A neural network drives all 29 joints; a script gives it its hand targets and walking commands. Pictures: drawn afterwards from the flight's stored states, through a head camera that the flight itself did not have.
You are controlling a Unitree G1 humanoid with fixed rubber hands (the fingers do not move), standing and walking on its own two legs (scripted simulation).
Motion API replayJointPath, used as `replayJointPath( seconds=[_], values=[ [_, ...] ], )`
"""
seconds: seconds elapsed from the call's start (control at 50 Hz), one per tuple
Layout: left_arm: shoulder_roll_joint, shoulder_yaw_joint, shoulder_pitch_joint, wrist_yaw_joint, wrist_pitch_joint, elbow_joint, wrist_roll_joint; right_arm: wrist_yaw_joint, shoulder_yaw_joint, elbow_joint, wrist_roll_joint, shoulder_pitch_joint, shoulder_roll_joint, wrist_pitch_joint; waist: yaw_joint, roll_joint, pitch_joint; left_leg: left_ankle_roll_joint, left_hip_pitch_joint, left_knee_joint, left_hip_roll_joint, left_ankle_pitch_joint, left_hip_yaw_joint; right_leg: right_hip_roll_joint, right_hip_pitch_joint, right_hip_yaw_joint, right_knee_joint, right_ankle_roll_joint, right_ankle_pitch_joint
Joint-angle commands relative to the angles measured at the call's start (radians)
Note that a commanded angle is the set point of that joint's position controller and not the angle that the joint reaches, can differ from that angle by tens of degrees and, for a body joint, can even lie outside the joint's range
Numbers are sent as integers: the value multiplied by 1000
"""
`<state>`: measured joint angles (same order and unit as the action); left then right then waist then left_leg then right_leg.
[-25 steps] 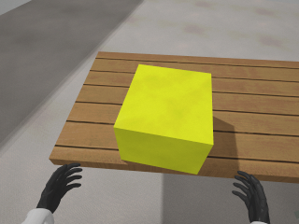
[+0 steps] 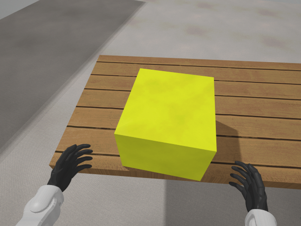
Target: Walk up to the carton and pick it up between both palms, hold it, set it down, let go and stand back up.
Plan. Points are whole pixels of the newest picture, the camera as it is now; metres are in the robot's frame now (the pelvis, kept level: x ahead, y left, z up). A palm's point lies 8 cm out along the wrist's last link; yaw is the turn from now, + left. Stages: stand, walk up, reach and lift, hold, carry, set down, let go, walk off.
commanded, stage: reach and lift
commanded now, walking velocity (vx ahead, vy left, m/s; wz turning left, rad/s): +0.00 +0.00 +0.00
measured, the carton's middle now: (168, 121) +0.46 -0.03 -0.01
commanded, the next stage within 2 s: none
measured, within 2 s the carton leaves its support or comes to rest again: neither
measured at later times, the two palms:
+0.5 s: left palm (69, 140) +0.32 +0.23 +0.07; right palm (247, 160) +0.28 -0.20 +0.07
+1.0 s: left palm (73, 111) +0.39 +0.23 +0.11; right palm (241, 130) +0.35 -0.21 +0.09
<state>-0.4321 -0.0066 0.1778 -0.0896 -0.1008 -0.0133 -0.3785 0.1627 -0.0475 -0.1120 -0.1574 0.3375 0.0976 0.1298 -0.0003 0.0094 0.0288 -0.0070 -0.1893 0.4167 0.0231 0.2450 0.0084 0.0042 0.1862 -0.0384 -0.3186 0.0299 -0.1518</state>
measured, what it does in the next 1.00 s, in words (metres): stands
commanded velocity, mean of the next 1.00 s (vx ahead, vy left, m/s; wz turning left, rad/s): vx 0.00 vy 0.00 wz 0.00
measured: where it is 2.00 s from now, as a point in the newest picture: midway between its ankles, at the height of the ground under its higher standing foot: outside the picture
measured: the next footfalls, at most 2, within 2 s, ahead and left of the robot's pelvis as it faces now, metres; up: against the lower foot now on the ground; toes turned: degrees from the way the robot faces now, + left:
none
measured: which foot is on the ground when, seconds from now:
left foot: down 0.00-1.00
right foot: down 0.00-1.00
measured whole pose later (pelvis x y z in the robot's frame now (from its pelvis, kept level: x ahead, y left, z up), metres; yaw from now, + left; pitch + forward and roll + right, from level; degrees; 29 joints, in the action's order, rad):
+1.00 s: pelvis +0.00 +0.00 +0.00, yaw +0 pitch +1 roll -1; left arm -0.43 0.01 -0.60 -0.09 -0.27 -0.61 -0.33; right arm 0.19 -0.05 0.36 -0.22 -0.39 0.21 0.23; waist -0.01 0.01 0.03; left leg -0.01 -0.19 0.42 0.02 0.24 0.01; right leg 0.00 0.19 -0.04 -0.32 0.03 -0.15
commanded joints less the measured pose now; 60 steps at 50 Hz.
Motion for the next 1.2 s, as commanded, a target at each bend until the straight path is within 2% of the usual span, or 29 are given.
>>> replayJointPath(
  seconds=[0.0,0.04,0.08,0.18,0.2,0.22,0.3,0.32,0.34,0.36,0.4,0.46,0.5,0.56,0.58,0.6,0.64,0.66,0.72,0.76,0.78,0.8,0.84,0.92,0.94,0.96,1.04,1.08,1.18],
  values=[
    [-143,86,-234,13,21,185,8,9,-26,-288,-58,-217,135,-42,17,71,-240,-24,87,-81,2,-235,-29,0,-225,5,-6,-59,138],
    [-133,93,-243,7,-5,142,21,12,-19,-263,-64,-220,142,-31,18,69,-222,-19,92,-82,0,-252,-29,0,-227,5,-3,-59,161],
    [-138,111,-295,7,-23,151,25,15,-28,-259,-72,-271,158,-25,17,70,-246,-22,107,-75,-4,-283,-31,-1,-225,2,-5,-54,182],
    [-147,118,-436,3,-58,133,23,21,-50,-196,-78,-363,170,15,-17,58,-268,-20,117,-76,-2,-249,-28,-3,-211,3,0,-52,161],
    [-146,125,-449,1,-65,87,31,19,-53,-167,-72,-385,167,19,-16,51,-248,-15,109,-82,-5,-246,-36,-1,-211,0,3,-50,171],
    [-160,135,-485,4,-69,116,34,22,-45,-169,-90,-396,166,24,-16,77,-270,-17,115,-78,-6,-259,-33,2,-212,-2,1,-48,177],
    [-168,146,-586,0,-97,58,35,23,-74,-100,-89,-484,194,54,-30,72,-282,-15,116,-83,-6,-251,-32,-1,-201,-2,0,-47,178],
    [-163,140,-606,1,-100,39,38,25,-79,-83,-87,-503,195,60,-43,75,-281,-15,113,-84,-5,-231,-31,-3,-199,2,-3,-50,172],
    [-155,149,-615,1,-105,17,46,23,-88,-51,-90,-519,202,66,-39,75,-268,-17,110,-89,-4,-237,-31,-5,-196,3,-2,-51,170],
    [-155,140,-653,-4,-110,-13,38,25,-92,-41,-87,-550,206,70,-52,61,-269,-14,110,-87,-3,-233,-32,-4,-190,6,2,-48,179],
    [-151,144,-662,-8,-120,-21,49,29,-86,-4,-96,-547,205,75,-58,75,-273,-19,134,-77,-4,-278,-33,-10,-201,4,1,-52,221],
    [-168,155,-782,-6,-129,-62,50,31,-105,31,-98,-654,223,74,-77,63,-325,-16,130,-70,-9,-288,-33,-13,-203,8,-5,-45,241],
    [-156,152,-772,-10,-138,-70,56,32,-93,52,-114,-658,231,71,-76,62,-334,-20,158,-64,-6,-330,-30,-17,-205,12,-4,-46,272],
    [-153,130,-855,-9,-139,-123,50,33,-108,96,-109,-741,252,64,-103,57,-343,-17,146,-68,-10,-319,-29,-18,-196,20,-9,-39,288],
    [-155,142,-845,-8,-143,-124,56,34,-97,93,-116,-740,254,58,-92,53,-353,-20,153,-61,-12,-348,-33,-23,-208,20,-10,-39,314],
    [-157,140,-878,-11,-148,-135,55,36,-105,114,-116,-769,268,60,-100,53,-355,-21,157,-55,-12,-359,-32,-23,-201,22,-9,-38,318],
    [-156,134,-950,-11,-145,-176,57,30,-102,169,-116,-836,271,61,-107,55,-361,-20,156,-59,-9,-343,-30,-24,-186,25,-5,-42,290],
    [-151,133,-928,-14,-147,-208,65,32,-93,182,-111,-820,260,60,-109,40,-358,-14,151,-58,-13,-336,-28,-21,-191,22,-5,-39,307],
    [-166,118,-1030,-7,-132,-201,50,28,-106,188,-120,-931,283,53,-119,47,-415,-20,144,-48,-14,-360,-23,-25,-200,29,-19,-39,332],
    [-164,115,-1065,-10,-133,-255,58,28,-102,270,-118,-952,278,54,-129,68,-408,-20,143,-50,-13,-347,-26,-22,-186,30,-11,-39,319],
    [-164,118,-1088,-14,-128,-285,57,30,-102,270,-111,-985,282,47,-131,37,-409,-16,130,-49,-18,-343,-27,-21,-193,28,-13,-29,339],
    [-159,106,-1092,-11,-125,-282,61,31,-103,291,-117,-987,294,46,-135,60,-419,-22,137,-45,-15,-349,-23,-24,-193,33,-18,-32,341],
    [-160,93,-1135,-11,-122,-312,48,32,-108,316,-114,-1040,294,44,-150,41,-442,-22,126,-37,-15,-353,-18,-27,-198,33,-19,-30,356],
    [-173,91,-1237,-8,-108,-395,55,31,-113,378,-110,-1149,309,33,-158,41,-482,-21,112,-35,-21,-343,-19,-25,-197,35,-21,-26,367],
    [-181,95,-1243,-8,-99,-433,59,29,-106,396,-107,-1164,304,31,-153,22,-473,-17,94,-38,-21,-332,-21,-24,-211,32,-27,-23,379],
    [-160,75,-1265,-8,-96,-437,55,28,-121,442,-98,-1173,315,33,-167,37,-475,-24,111,-36,-18,-331,-14,-28,-181,40,-25,-23,361],
    [-149,49,-1311,-4,-79,-503,61,21,-109,525,-108,-1227,325,15,-170,62,-479,-41,133,-19,-16,-376,-11,-38,-144,52,-23,-22,368],
    [-163,39,-1381,-4,-66,-576,52,16,-106,574,-111,-1298,329,14,-178,45,-481,-33,116,-22,-13,-325,-10,-33,-127,54,-18,-24,328],
    [-163,-13,-1482,9,-25,-659,30,5,-108,641,-115,-1412,339,-10,-188,55,-547,-39,104,-2,-12,-334,-5,-37,-90,66,-30,-30,329]
  ],
)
